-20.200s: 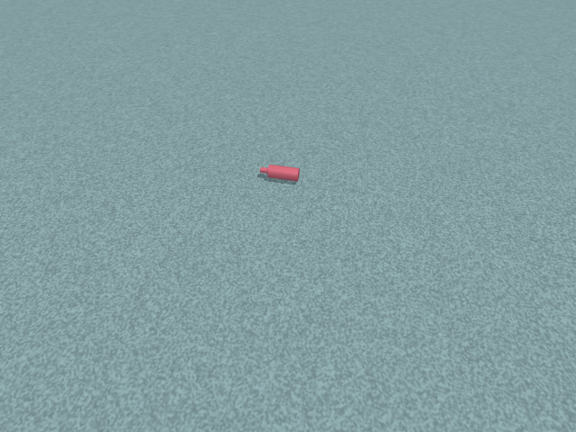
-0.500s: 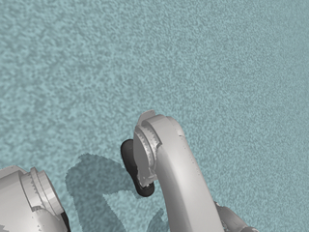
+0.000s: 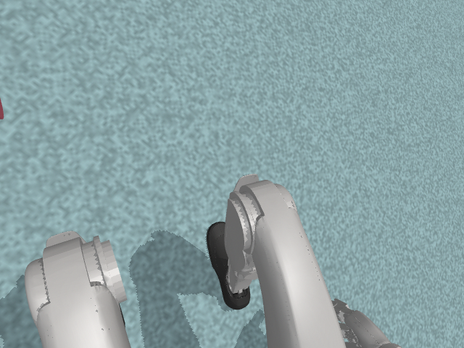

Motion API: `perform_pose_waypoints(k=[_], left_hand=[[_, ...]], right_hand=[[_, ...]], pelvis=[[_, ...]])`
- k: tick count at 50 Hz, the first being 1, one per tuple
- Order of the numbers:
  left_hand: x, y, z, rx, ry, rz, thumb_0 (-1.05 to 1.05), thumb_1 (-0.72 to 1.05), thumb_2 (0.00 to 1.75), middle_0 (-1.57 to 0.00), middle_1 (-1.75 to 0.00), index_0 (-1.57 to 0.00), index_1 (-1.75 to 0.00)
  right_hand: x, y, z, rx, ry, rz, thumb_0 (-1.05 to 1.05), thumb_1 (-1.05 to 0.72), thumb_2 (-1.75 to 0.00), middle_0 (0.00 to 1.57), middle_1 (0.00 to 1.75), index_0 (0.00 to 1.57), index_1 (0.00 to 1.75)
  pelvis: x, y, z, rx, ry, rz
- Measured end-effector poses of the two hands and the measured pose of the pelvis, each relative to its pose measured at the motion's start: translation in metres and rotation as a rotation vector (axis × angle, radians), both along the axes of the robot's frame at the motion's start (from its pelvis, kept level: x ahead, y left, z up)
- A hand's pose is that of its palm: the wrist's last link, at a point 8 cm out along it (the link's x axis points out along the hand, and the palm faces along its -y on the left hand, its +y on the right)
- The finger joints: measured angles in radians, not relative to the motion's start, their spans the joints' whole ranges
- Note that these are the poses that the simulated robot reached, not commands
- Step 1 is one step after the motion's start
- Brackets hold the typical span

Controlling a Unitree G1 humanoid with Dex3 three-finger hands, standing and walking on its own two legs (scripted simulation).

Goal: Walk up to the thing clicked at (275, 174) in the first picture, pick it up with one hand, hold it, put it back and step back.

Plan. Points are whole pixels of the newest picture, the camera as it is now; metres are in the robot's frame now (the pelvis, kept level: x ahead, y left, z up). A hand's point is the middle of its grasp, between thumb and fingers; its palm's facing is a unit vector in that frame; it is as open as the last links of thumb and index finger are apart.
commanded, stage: settle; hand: left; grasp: from above
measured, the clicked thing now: out of the picture +0.52 +0.35 -0.22
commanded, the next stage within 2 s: lift in 0.32 s
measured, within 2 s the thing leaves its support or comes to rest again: neither
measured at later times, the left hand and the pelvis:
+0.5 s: hand out of the picture +0.49 +0.33 -0.12, palm faces -0.43 -0.04 -0.90, open 8.9 cm; pelvis -0.02 -0.01 +0.02, yaw +3 degrees
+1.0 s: hand out of the picture +0.42 +0.35 -0.01, palm faces -0.48 -0.08 -0.88, open 8.8 cm; pelvis -0.01 +0.00 +0.10, yaw +7 degrees
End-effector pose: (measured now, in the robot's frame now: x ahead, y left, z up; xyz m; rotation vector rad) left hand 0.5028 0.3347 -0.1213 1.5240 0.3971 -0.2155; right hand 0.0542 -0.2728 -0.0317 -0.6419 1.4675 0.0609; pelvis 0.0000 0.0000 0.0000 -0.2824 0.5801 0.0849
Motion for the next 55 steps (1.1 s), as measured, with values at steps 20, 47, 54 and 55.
perform_pose_waypoints(k=[20,47,54,55], left_hand=[[-0.011,-0.01,0.055,-0.013,0.07,-0.028,0.01,0.19,0.32,-0.81,-0.34,-0.81,-0.34],[-0.062,0.016,0.151,-0.047,0.108,-0.018,0.01,0.23,0.23,-0.87,-0.24,-0.87,-0.23],[-0.087,0.01,0.196,-0.053,0.098,-0.036,0.02,0.24,0.22,-0.89,-0.21,-0.88,-0.2],[-0.09,0.008,0.204,-0.055,0.093,-0.04,0.02,0.24,0.21,-0.89,-0.2,-0.88,-0.2]], right_hand=[[-0.006,-0.011,0.005,-0.033,-0.035,-0.067,0.0,-0.9,-0.89,0.2,0.3,0.2,0.3],[0.018,0.002,0.033,0.002,-0.073,-0.158,0.0,-0.91,-0.9,0.2,0.3,0.2,0.3],[0.055,0.008,0.053,0.052,-0.169,-0.139,0.0,-0.91,-0.9,0.2,0.3,0.2,0.3],[0.06,0.01,0.057,0.06,-0.183,-0.138,0.0,-0.91,-0.9,0.2,0.3,0.2,0.3]], pelvis=[[-0.016,-0.006,0.023,0.044,0.007,0.027],[-0.015,0.005,0.083,0.072,0.057,0.053],[-0.013,0.003,0.115,0.099,0.036,0.058],[-0.012,0.003,0.12,0.104,0.032,0.059]])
